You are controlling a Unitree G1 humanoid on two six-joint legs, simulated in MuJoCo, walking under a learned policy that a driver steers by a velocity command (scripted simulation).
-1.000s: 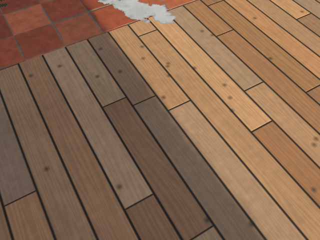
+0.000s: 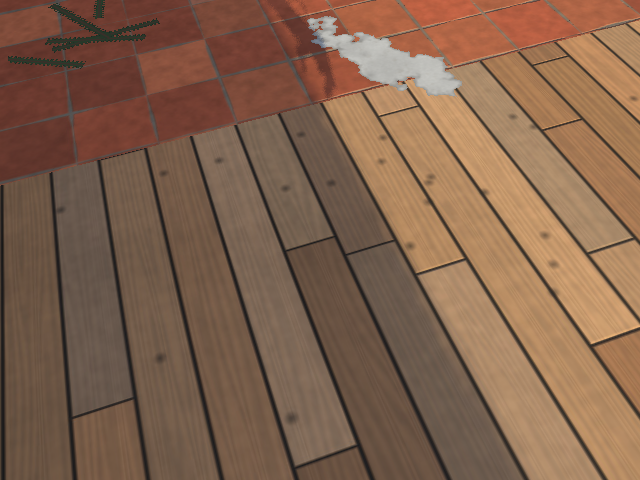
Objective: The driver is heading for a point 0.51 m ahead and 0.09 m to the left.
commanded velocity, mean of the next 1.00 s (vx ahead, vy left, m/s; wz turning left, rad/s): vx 0.00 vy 0.00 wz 0.41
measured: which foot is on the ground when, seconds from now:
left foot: up 0.00-0.28, down 0.30-1.00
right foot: down 0.00-0.30, up 0.32-0.74, down 0.76-1.00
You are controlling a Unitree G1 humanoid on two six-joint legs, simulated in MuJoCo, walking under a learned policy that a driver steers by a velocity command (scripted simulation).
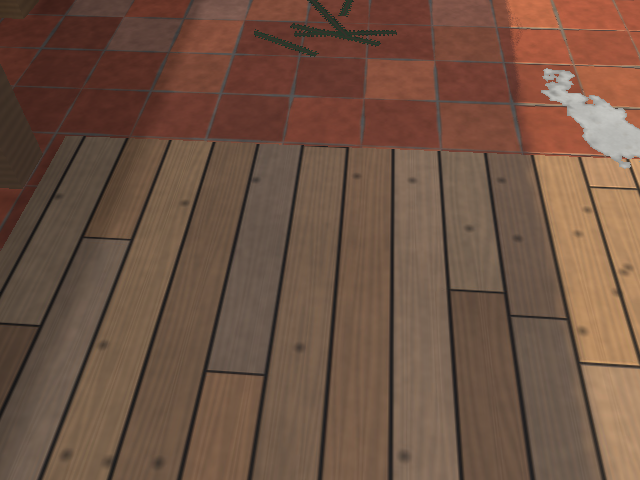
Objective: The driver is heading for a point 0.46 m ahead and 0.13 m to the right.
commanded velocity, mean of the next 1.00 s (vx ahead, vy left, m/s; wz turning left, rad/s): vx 0.29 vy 0.00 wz -0.11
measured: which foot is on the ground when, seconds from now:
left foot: down 0.00-0.84, up 0.86-1.00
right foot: down 0.00-0.40, up 0.42-0.82, down 0.84-1.00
